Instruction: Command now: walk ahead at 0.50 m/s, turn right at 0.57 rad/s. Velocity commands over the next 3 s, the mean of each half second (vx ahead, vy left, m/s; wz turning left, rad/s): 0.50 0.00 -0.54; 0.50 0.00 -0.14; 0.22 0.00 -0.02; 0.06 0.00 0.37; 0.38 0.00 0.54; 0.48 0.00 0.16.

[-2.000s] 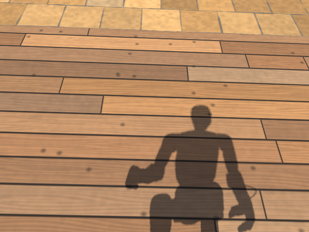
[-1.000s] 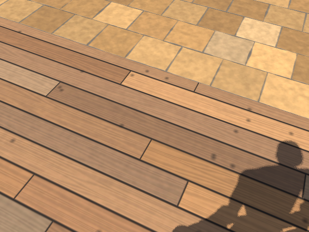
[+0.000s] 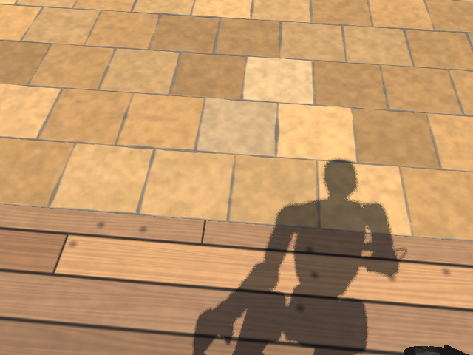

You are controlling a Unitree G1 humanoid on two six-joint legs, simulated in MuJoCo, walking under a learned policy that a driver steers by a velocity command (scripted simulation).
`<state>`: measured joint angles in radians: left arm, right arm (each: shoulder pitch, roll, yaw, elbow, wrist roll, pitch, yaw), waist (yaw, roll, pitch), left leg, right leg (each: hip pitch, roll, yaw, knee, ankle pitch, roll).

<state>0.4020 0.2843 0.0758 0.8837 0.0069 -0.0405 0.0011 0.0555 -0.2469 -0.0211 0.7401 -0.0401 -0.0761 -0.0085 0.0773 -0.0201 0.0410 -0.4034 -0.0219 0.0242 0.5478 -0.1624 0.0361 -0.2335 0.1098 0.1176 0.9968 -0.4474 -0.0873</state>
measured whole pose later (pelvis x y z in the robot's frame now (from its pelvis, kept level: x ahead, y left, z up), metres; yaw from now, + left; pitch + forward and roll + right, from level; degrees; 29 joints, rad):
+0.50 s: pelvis +0.24 -0.06 -0.01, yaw -17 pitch +2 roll +1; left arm 0.04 0.25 0.04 0.71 0.05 -0.03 -0.04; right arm 0.40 -0.24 -0.04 0.90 -0.02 -0.05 0.00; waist -0.06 0.00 0.06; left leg -0.12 0.10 0.18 0.89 -0.50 -0.01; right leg -0.46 0.04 -0.09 0.62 -0.18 -0.12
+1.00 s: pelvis +0.50 -0.14 +0.00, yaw -20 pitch +1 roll -1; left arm 0.46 0.23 0.03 0.99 0.02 -0.07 0.01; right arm 0.05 -0.22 -0.02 0.78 -0.03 -0.04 0.03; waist 0.06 0.01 0.04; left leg -0.50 0.01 0.09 0.55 -0.11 0.09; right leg 0.17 0.09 0.00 0.23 -0.40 -0.08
